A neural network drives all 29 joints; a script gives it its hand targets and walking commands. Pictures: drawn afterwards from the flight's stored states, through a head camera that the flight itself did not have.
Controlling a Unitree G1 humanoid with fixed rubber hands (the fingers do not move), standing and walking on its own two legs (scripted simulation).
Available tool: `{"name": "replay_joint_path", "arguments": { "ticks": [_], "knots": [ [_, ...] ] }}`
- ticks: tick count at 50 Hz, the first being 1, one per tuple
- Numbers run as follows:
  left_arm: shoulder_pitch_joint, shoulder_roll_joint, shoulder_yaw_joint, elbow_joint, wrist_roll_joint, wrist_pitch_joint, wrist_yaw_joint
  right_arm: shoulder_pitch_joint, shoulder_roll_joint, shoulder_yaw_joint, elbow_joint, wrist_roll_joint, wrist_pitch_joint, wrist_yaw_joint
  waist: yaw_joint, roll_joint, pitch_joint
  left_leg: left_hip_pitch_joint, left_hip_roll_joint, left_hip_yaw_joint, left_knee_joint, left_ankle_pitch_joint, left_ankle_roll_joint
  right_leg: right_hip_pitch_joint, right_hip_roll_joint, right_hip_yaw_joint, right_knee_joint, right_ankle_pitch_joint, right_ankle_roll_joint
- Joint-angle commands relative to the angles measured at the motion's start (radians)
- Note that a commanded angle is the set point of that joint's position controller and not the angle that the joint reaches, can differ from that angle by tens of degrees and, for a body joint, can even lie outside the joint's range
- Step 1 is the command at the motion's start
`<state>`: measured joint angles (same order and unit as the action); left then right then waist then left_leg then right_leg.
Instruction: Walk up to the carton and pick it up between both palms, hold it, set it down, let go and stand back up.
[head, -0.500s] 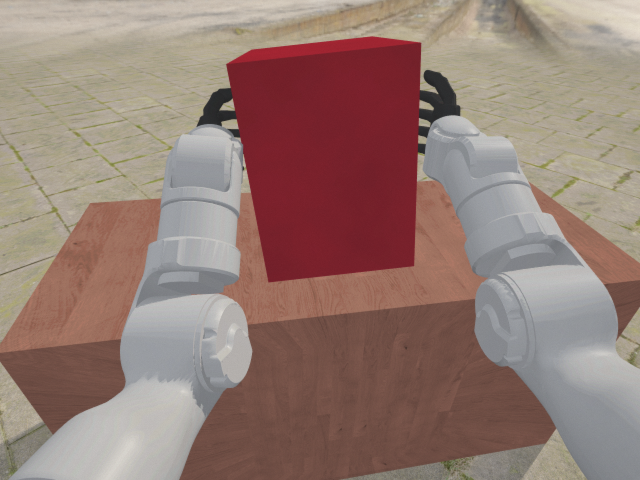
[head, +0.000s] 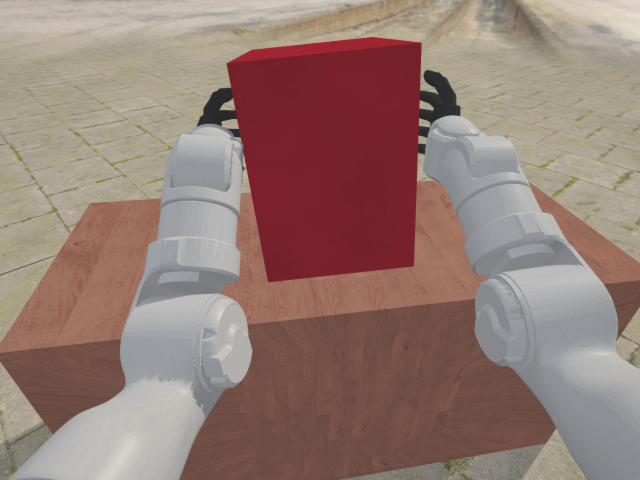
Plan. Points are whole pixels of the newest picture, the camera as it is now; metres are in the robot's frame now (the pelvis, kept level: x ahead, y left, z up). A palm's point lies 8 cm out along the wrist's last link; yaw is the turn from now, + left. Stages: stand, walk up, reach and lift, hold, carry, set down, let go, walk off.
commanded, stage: hold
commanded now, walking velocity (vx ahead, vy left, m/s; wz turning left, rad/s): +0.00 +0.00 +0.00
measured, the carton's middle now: (325, 147) +0.47 -0.02 +0.27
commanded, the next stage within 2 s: set down in 0.66 s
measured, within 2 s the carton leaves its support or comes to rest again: neither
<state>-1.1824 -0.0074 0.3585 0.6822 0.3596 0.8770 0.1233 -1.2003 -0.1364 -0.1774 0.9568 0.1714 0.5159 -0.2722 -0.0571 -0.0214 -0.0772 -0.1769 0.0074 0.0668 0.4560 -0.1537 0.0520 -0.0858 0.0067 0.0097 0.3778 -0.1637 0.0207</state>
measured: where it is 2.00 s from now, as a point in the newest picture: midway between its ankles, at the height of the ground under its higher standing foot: outside the picture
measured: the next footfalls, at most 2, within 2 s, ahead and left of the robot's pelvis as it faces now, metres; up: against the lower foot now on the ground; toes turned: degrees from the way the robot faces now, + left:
none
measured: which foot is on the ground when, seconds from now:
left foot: down 0.00-1.00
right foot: down 0.00-1.00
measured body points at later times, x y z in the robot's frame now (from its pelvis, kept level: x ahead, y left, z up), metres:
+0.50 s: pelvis +0.00 +0.00 +0.00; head -0.08 +0.03 +0.44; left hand +0.40 +0.12 +0.31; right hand +0.40 -0.15 +0.32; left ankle +0.07 +0.08 -0.74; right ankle +0.04 -0.14 -0.74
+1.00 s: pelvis +0.00 +0.00 +0.00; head -0.09 +0.03 +0.44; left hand +0.40 +0.13 +0.33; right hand +0.40 -0.14 +0.34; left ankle +0.07 +0.08 -0.74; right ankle +0.04 -0.14 -0.74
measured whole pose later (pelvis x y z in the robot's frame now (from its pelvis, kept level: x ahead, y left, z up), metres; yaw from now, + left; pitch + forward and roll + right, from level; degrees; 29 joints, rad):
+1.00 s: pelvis +0.00 +0.00 +0.00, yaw +0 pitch -7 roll -2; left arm -1.20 0.00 0.43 0.68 0.36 0.75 0.10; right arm -1.21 -0.11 -0.30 0.96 0.18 0.38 -0.23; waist -0.06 -0.02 -0.09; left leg -0.18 0.01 0.07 0.46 -0.16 0.05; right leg -0.09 0.01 0.01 0.38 -0.17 0.02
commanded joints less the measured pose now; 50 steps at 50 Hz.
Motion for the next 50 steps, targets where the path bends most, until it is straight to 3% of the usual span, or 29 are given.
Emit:
{"name": "replay_joint_path", "arguments": {
  "ticks": [1,23,26,27,33,34,37,39,40,43,46,50],
  "knots": [
    [-0.876,-0.528,-0.23,-0.188,-0.234,-0.115,-0.22,-0.975,0.576,0.155,-0.301,0.238,-0.015,0.163,-0.02,0.092,-0.52,0.145,0.028,-0.115,-0.176,-0.021,-0.079,0.102,0.079,-0.022,-0.087,0.088,0.008],
    [-0.879,-0.535,-0.232,-0.174,-0.237,-0.115,-0.218,-0.984,0.568,0.144,-0.289,0.232,-0.016,0.165,-0.022,0.102,-0.514,0.132,0.031,-0.12,-0.184,-0.049,-0.081,0.099,0.082,-0.024,-0.082,0.078,0.006],
    [-0.874,-0.533,-0.236,-0.197,-0.24,-0.115,-0.218,-0.977,0.578,0.157,-0.307,0.241,-0.017,0.164,-0.016,0.096,-0.541,0.152,0.027,-0.113,-0.173,-0.002,-0.083,0.107,0.08,-0.023,-0.083,0.102,0.007],
    [-0.882,-0.536,-0.236,-0.181,-0.235,-0.114,-0.218,-0.978,0.564,0.145,-0.289,0.236,-0.015,0.164,-0.028,0.106,-0.516,0.151,0.031,-0.121,-0.178,-0.023,-0.086,0.093,0.079,-0.024,-0.086,0.087,0.006],
    [-0.88,-0.529,-0.231,-0.182,-0.233,-0.115,-0.217,-0.975,0.575,0.149,-0.282,0.237,-0.015,0.166,-0.016,0.1,-0.522,0.138,0.028,-0.115,-0.181,-0.037,-0.081,0.101,0.079,-0.023,-0.083,0.084,0.007],
    [-0.879,-0.614,-0.369,-0.283,-0.292,-0.126,-0.206,-1.02,0.633,0.233,-0.35,0.304,-0.034,0.167,-0.012,0.092,-0.606,0.243,0.018,-0.115,-0.146,-0.001,-0.071,0.064,0.106,-0.025,-0.091,0.063,-0.004],
    [-0.902,-0.61,-0.345,-0.233,-0.288,-0.146,-0.201,-1.048,0.64,0.205,-0.318,0.276,-0.049,0.169,-0.012,0.088,-0.549,0.228,0.021,-0.122,-0.151,-0.051,-0.069,0.012,0.096,-0.023,-0.11,0.012,-0.009],
    [-0.911,-0.606,-0.32,-0.231,-0.277,-0.17,-0.204,-1.053,0.658,0.198,-0.299,0.251,-0.076,0.177,0.005,0.084,-0.543,0.216,0.023,-0.116,-0.158,-0.066,-0.062,0.017,0.091,-0.028,-0.106,0.004,-0.009],
    [-0.926,-0.603,-0.309,-0.219,-0.264,-0.184,-0.208,-1.052,0.654,0.173,-0.282,0.224,-0.096,0.181,-0.003,0.09,-0.533,0.218,0.027,-0.117,-0.165,-0.086,-0.062,0.007,0.087,-0.032,-0.107,-0.012,-0.008],
    [-0.921,-0.571,-0.242,-0.158,-0.207,-0.228,-0.218,-1.037,0.642,0.094,-0.207,0.139,-0.164,0.202,0.013,0.092,-0.496,0.203,0.041,-0.121,-0.2,-0.166,-0.053,-0.006,0.075,-0.051,-0.103,-0.067,-0.007],
    [-0.792,-0.489,-0.133,-0.005,-0.103,-0.238,-0.236,-0.943,0.599,0.015,-0.103,0.048,-0.208,0.22,0.032,0.057,-0.385,0.156,0.048,-0.116,-0.248,-0.267,-0.028,0.017,0.072,-0.066,-0.1,-0.115,0.006],
    [-0.639,-0.389,-0.071,0.06,-0.015,-0.229,-0.257,-0.783,0.515,-0.011,-0.014,-0.018,-0.219,0.23,0.03,0.048,-0.266,0.145,0.039,-0.092,-0.277,-0.268,-0.019,0.056,0.079,-0.081,-0.108,-0.11,0.017]
  ]
}}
